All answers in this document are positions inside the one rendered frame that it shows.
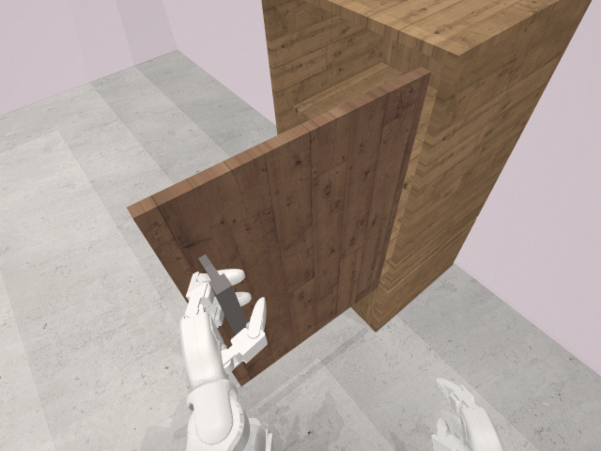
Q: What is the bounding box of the cupboard door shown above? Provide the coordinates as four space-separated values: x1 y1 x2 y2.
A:
127 67 431 386

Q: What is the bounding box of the robot right hand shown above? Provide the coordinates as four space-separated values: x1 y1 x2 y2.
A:
431 378 505 451

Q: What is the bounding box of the handle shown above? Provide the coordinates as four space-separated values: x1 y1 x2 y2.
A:
198 255 247 334

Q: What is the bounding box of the robot left forearm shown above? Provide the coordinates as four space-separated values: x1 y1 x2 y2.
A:
186 379 250 451

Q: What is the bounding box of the left robot thigh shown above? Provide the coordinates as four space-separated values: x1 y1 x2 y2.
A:
243 425 273 451

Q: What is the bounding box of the robot left hand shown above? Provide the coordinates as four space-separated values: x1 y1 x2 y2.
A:
179 269 268 390

